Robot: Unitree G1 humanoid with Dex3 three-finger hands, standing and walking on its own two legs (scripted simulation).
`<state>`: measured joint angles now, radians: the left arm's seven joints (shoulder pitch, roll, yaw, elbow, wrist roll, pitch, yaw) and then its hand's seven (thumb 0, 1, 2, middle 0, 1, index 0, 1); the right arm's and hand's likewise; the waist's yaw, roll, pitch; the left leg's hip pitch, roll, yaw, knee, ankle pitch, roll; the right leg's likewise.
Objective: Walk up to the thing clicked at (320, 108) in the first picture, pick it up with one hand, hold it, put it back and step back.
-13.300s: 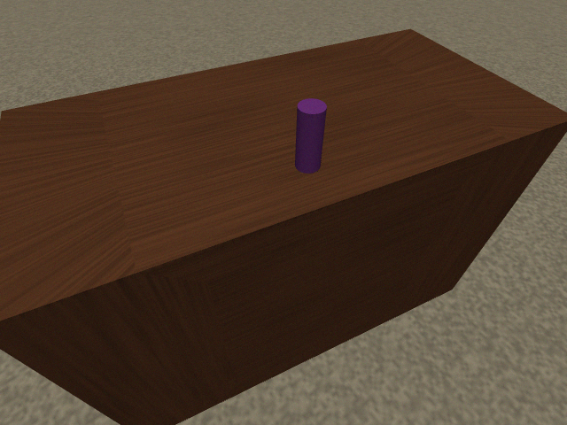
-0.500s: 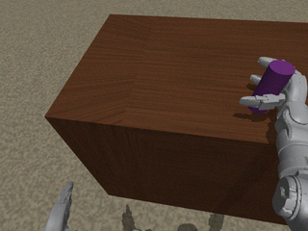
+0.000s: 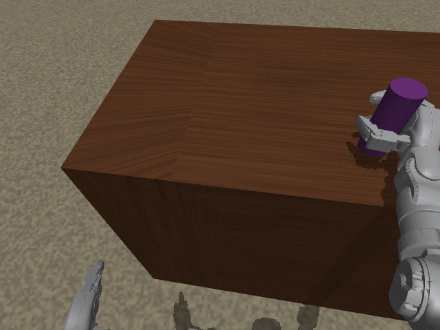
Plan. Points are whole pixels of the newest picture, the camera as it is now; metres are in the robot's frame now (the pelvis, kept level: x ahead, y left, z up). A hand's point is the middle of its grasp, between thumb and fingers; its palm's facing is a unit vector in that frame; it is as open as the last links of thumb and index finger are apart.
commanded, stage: settle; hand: right
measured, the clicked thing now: (388, 120) +0.48 -0.21 +0.14
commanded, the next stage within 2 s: lift in 0.76 s
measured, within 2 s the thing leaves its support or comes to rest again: neither
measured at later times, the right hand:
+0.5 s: hand (390, 98) +0.49 -0.20 +0.18, palm faces +0.18 +0.98 +0.00, open 6.9 cm
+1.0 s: hand (397, 90) +0.47 -0.20 +0.20, palm faces +0.17 +0.99 -0.01, open 6.9 cm
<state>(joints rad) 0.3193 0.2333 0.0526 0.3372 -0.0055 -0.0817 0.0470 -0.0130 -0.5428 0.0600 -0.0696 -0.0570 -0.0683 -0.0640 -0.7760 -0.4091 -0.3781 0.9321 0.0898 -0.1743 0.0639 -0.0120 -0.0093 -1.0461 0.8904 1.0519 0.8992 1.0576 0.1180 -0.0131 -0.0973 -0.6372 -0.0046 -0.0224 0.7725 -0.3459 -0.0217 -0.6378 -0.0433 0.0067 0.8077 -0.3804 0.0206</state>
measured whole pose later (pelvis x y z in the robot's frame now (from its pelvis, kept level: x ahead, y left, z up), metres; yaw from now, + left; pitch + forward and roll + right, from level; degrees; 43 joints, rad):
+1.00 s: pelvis +0.01 +0.00 +0.02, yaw +0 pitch +7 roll +0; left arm 0.30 0.24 0.07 0.45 -0.03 -0.09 0.06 -0.01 -0.54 0.06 -0.06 -0.05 -0.06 -0.06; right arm -0.83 -0.39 -0.34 0.84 0.11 0.02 0.07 -0.01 0.00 -1.08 0.89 1.07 0.90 1.08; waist 0.07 -0.03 -0.09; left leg -0.47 0.01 -0.03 0.64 -0.30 -0.02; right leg -0.45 -0.03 0.00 0.64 -0.32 0.02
